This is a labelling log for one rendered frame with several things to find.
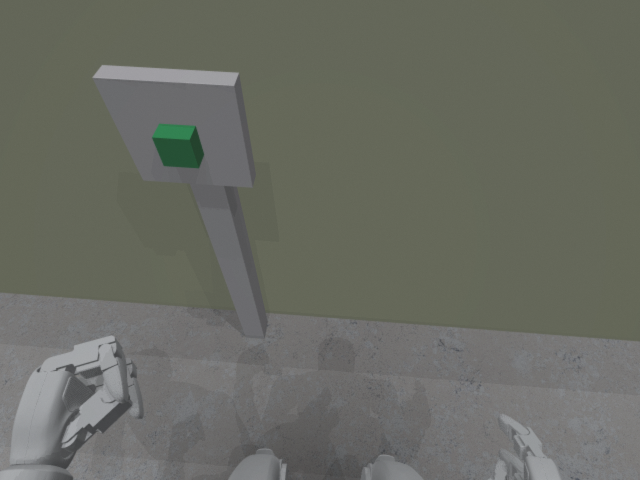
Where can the robot right shin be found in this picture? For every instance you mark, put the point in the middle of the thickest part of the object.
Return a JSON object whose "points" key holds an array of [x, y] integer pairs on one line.
{"points": [[385, 457]]}

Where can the button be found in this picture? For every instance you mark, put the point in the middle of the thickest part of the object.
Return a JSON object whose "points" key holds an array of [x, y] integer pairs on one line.
{"points": [[178, 145]]}

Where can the panel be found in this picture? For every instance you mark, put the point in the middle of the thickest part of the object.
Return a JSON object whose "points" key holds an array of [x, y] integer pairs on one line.
{"points": [[138, 100]]}

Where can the robot left hand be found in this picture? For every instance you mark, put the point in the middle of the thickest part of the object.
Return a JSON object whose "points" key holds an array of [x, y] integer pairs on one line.
{"points": [[44, 430]]}

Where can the robot right hand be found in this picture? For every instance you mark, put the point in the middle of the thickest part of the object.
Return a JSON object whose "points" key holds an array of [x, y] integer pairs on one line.
{"points": [[528, 448]]}

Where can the robot right thigh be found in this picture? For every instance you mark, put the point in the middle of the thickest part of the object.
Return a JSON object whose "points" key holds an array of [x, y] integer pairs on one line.
{"points": [[389, 470]]}

